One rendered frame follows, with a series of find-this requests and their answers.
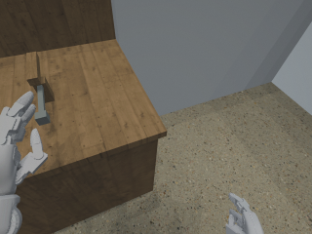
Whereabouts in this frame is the left robot forearm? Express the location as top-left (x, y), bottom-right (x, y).
top-left (0, 194), bottom-right (22, 234)

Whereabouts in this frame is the right robot hand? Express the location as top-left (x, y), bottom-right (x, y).
top-left (225, 192), bottom-right (264, 234)

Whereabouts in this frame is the tap lever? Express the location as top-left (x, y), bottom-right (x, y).
top-left (34, 85), bottom-right (51, 126)

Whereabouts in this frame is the counter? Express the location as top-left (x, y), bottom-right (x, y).
top-left (0, 0), bottom-right (168, 234)

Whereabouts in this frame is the left robot hand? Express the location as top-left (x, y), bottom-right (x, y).
top-left (0, 91), bottom-right (48, 196)

